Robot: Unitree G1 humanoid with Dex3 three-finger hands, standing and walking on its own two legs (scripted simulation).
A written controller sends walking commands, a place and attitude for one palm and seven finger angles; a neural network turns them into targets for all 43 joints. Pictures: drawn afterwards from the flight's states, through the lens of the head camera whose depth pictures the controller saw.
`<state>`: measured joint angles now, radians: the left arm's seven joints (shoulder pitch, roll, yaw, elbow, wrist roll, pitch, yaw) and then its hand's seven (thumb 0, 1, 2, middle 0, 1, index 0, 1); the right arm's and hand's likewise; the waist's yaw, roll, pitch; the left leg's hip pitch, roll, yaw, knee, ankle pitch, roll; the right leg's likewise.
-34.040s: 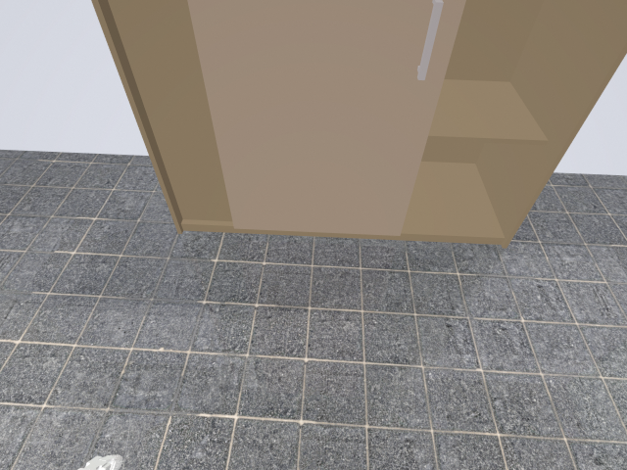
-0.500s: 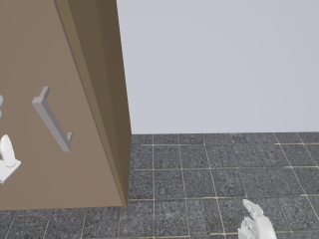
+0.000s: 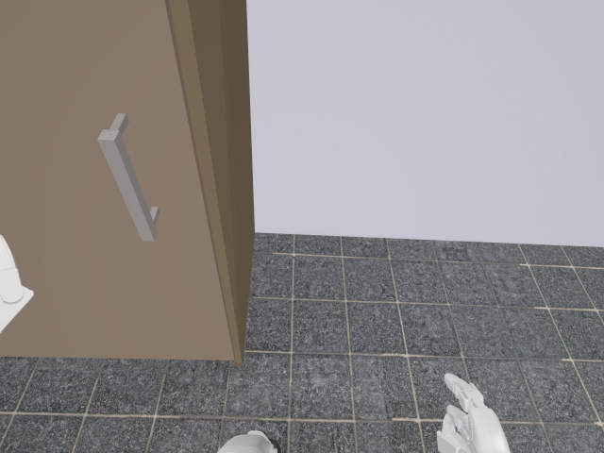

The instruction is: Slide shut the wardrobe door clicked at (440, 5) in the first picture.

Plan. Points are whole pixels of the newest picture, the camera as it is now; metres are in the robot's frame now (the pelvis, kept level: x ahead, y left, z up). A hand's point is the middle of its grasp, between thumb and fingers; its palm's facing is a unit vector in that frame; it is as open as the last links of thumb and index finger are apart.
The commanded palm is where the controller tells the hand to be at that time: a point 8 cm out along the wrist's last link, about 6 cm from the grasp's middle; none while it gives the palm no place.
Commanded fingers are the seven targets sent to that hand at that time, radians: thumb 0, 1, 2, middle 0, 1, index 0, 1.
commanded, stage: step back with the hand held close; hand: left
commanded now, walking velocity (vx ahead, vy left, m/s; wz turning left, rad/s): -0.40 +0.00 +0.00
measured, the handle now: (136, 183) +0.42 +0.28 +0.10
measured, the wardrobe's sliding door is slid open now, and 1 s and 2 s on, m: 0.00 0.00 0.00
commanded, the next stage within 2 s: stop stepping back and stand still in 0.42 s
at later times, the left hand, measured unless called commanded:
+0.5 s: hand out of the picture +0.15 +0.27 +0.18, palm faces +0.41 -0.81 -0.41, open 7.4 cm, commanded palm +0.07 +0.31 +0.19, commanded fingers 0.00 0.90 0.90 -0.20 -0.30 -0.20 -0.30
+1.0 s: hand out of the picture +0.06 +0.27 +0.18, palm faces +0.45 -0.83 -0.33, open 7.5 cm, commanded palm +0.00 +0.30 +0.19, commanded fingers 0.00 0.90 0.90 -0.20 -0.30 -0.20 -0.30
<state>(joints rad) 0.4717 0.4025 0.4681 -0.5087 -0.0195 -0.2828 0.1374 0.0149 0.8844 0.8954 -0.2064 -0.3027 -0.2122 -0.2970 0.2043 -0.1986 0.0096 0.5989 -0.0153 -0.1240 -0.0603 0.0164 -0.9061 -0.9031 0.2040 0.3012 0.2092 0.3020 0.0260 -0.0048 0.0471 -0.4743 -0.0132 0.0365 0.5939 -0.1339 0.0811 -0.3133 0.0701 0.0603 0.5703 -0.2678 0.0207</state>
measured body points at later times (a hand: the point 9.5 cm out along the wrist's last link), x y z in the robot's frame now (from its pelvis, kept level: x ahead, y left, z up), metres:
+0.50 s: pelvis -0.07 +0.01 +0.01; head -0.03 +0.05 +0.46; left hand +0.13 +0.31 +0.20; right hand +0.11 -0.23 -0.05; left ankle -0.01 +0.09 -0.72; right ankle -0.05 -0.13 -0.69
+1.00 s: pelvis -0.15 +0.01 +0.01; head -0.18 +0.04 +0.46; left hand +0.03 +0.31 +0.19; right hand -0.03 -0.26 -0.06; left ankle -0.12 +0.12 -0.72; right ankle -0.16 -0.12 -0.72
